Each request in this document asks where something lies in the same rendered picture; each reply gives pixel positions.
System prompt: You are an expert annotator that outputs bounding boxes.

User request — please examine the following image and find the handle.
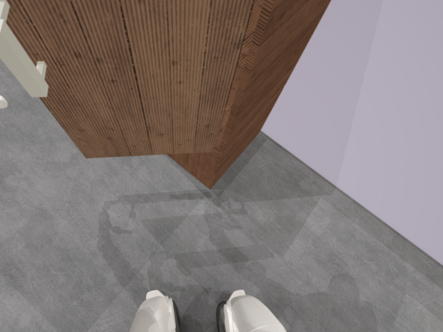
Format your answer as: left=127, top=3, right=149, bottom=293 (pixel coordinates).
left=0, top=0, right=48, bottom=98

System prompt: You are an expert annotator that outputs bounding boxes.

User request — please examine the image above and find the robot right thigh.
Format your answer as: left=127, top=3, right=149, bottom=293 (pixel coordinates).
left=224, top=295, right=286, bottom=332

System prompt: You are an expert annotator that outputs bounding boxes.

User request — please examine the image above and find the robot right shin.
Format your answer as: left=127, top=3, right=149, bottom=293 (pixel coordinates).
left=224, top=290, right=245, bottom=332

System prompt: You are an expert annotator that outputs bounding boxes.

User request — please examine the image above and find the cupboard door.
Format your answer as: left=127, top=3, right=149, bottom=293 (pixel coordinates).
left=6, top=0, right=255, bottom=158

